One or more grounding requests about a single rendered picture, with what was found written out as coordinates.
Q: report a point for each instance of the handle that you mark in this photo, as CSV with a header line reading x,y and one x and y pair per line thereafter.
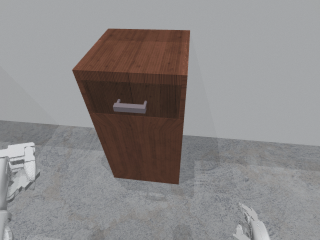
x,y
129,108

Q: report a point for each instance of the cabinet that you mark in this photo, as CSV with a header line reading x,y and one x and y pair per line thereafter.
x,y
140,148

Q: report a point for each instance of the drawer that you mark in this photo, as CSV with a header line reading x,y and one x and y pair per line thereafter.
x,y
163,100

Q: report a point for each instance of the robot left hand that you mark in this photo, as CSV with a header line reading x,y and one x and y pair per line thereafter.
x,y
19,159

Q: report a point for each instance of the robot right hand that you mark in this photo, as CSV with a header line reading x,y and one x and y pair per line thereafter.
x,y
254,228

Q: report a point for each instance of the left robot forearm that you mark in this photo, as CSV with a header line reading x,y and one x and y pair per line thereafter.
x,y
5,232

